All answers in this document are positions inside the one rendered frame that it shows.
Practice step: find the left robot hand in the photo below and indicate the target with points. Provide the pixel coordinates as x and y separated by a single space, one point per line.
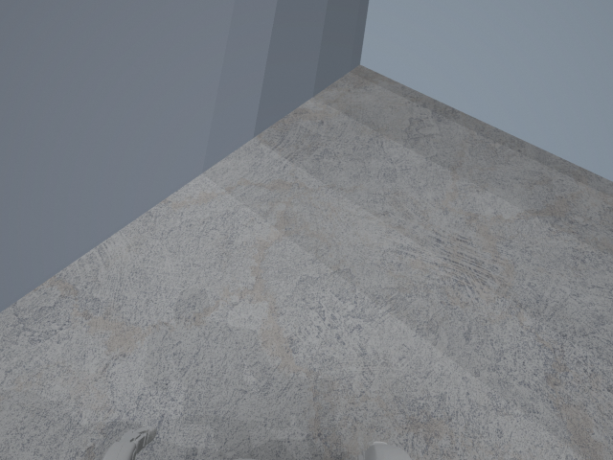
131 443

